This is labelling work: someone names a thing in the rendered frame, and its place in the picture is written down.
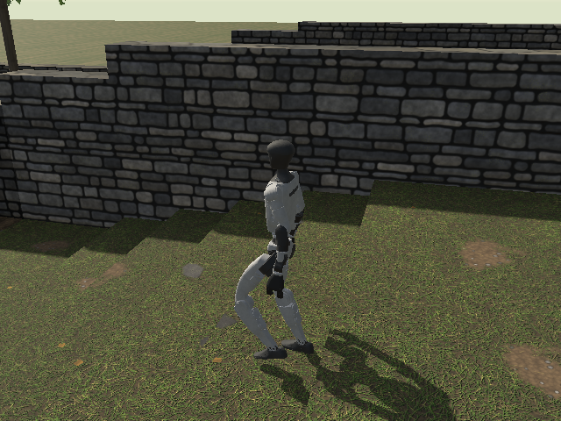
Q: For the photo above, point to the robot right forearm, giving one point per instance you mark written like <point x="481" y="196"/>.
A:
<point x="298" y="217"/>

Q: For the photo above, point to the left robot shin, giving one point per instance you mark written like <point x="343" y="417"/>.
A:
<point x="255" y="323"/>

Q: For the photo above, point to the right robot upper arm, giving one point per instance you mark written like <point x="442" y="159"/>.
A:
<point x="300" y="202"/>

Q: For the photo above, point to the left robot foot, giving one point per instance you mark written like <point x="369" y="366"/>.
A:
<point x="265" y="354"/>

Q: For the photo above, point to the left robot upper arm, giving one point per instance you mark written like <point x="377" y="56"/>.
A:
<point x="273" y="196"/>

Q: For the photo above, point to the left robot hand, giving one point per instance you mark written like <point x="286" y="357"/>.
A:
<point x="275" y="283"/>

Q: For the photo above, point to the robot left forearm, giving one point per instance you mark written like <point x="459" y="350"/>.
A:
<point x="281" y="257"/>

